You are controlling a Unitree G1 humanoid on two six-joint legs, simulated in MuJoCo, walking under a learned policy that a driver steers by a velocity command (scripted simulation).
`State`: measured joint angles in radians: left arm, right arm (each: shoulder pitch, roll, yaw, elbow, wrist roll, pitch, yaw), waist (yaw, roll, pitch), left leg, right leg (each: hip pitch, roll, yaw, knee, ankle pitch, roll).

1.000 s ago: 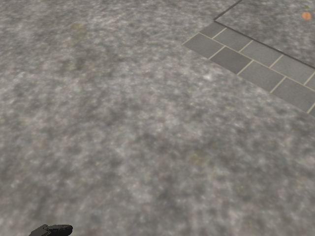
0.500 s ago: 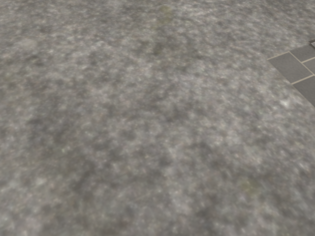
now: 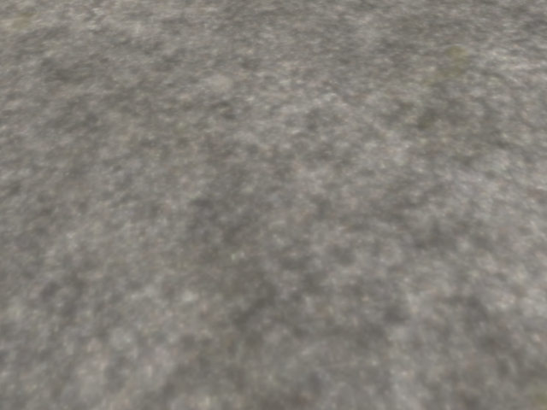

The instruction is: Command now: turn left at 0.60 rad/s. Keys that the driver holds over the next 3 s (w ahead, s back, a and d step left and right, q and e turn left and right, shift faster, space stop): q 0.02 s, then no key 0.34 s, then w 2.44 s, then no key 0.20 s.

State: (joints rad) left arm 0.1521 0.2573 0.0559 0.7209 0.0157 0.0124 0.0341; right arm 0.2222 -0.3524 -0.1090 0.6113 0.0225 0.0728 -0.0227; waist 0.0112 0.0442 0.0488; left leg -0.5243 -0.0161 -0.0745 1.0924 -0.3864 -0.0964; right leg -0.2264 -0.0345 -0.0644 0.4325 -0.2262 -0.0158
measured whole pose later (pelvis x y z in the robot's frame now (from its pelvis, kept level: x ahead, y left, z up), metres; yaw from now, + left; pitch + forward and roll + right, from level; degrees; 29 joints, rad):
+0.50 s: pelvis +0.00 +0.05 +0.00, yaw +7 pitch +1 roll +0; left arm 0.21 0.30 0.06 0.81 -0.02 0.02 0.01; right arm 0.17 -0.24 -0.03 0.68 0.00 0.00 -0.01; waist 0.00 -0.02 0.01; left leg -0.21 -0.05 -0.01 0.43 -0.23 0.06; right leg -0.33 -0.05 -0.01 0.76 -0.42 0.05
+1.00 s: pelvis +0.15 +0.06 -0.01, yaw +6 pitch +2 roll +0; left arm 0.45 0.26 0.03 0.88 -0.02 -0.06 0.00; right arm 0.04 -0.27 -0.04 0.68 0.02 -0.07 0.05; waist 0.10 0.03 0.04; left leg -0.62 0.06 0.01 0.58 0.01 0.00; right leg 0.13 0.00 -0.03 0.17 -0.33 -0.01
